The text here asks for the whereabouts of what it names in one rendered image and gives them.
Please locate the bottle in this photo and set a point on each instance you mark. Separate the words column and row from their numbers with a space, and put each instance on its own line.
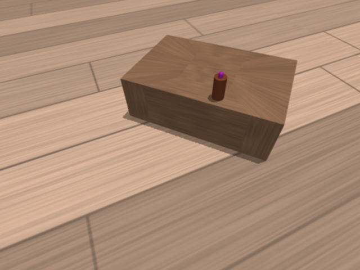
column 219, row 86

